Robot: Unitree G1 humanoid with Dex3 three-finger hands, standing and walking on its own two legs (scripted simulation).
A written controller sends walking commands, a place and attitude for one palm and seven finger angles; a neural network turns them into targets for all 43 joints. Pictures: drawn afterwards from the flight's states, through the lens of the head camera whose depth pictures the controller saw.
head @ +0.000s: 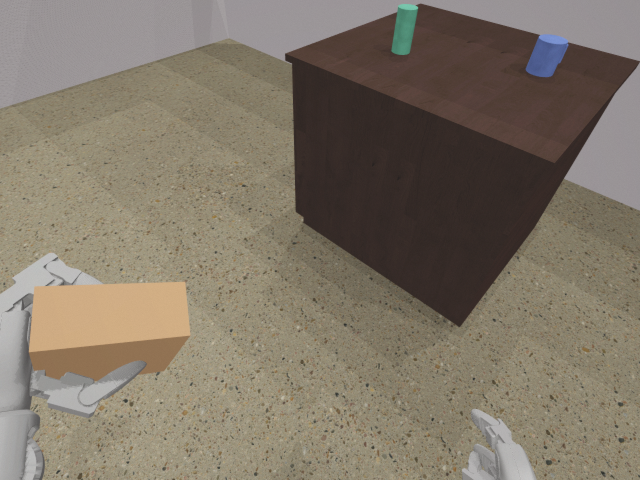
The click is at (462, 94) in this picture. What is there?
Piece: table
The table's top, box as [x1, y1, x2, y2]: [285, 4, 639, 170]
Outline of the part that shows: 285,53 285,60 548,170 552,168 639,62 636,60 568,42 568,47 561,62 557,65 554,73 550,77 534,76 528,73 525,70 525,67 537,37 539,35 423,4 415,5 418,7 410,52 406,55 398,55 390,50 396,12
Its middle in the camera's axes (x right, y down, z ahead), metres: +0.46 -0.57 +1.24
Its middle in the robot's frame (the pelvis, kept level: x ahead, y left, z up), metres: +1.34 -0.39 -0.01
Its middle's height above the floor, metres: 0.76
